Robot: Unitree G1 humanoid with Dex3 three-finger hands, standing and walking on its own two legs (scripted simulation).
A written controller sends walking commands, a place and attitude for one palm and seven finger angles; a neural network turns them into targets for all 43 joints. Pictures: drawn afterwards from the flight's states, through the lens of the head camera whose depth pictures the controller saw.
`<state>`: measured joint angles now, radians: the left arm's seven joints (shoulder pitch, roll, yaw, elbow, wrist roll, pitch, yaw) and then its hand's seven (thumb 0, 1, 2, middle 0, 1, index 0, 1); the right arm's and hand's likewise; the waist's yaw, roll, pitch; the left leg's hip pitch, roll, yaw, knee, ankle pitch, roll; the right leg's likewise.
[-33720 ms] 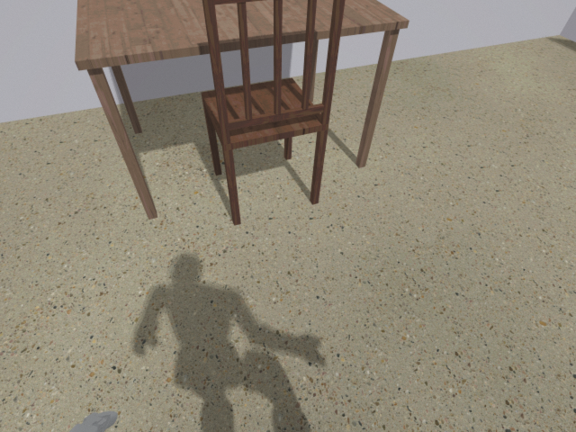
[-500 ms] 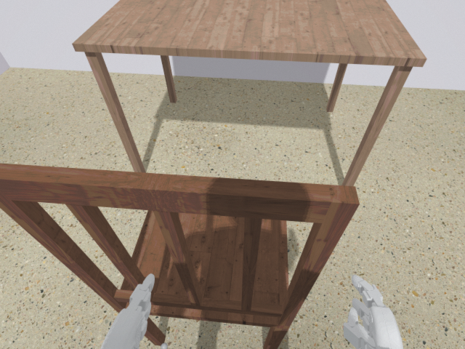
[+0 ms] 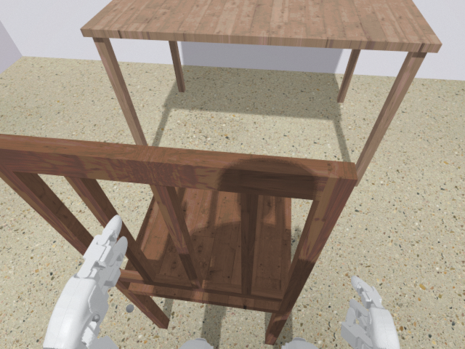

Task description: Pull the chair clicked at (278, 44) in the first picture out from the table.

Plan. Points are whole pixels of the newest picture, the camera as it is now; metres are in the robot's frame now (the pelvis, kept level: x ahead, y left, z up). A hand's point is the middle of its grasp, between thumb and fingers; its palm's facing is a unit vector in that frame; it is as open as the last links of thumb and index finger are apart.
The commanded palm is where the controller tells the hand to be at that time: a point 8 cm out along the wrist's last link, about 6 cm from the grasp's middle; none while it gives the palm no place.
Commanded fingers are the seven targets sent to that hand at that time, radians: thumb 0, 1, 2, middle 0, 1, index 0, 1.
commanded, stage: draw the hand back to the body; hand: left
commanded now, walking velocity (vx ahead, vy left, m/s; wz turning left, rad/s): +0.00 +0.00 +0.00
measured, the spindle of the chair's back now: (184, 246) +0.28 +0.11 +0.03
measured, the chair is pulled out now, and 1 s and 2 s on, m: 0.60 0.60 0.60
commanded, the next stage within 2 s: step back with the hand held close in 1.14 s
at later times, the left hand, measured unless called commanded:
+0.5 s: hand (42, 253) +0.20 +0.23 +0.18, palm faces +0.37 -0.83 -0.42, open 13.0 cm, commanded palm +0.15 +0.28 +0.20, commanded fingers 0.00 0.47 0.69 -0.14 -0.21 -0.14 -0.21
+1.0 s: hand (9, 205) +0.23 +0.27 +0.22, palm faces +0.45 -0.79 -0.42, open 7.6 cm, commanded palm +0.18 +0.31 +0.24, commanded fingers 0.00 0.90 0.90 -0.20 -0.30 -0.20 -0.30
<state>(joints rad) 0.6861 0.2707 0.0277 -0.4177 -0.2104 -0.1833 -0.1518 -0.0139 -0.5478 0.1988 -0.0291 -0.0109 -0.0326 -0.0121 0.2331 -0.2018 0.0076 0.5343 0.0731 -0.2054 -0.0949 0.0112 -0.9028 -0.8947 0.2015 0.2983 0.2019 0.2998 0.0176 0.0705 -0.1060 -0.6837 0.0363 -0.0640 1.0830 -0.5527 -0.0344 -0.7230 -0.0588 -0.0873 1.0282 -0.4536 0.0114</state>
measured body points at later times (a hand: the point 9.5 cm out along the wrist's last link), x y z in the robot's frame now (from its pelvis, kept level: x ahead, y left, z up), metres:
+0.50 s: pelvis +0.02 +0.00 +0.05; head +0.00 -0.03 +0.50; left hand +0.17 +0.27 +0.20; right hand +0.20 -0.23 -0.04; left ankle +0.00 +0.14 -0.67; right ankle +0.04 -0.13 -0.67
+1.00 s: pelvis +0.04 +0.00 +0.07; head +0.03 -0.02 +0.52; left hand +0.20 +0.31 +0.24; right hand +0.22 -0.22 -0.02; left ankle +0.00 +0.14 -0.67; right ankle +0.04 -0.13 -0.67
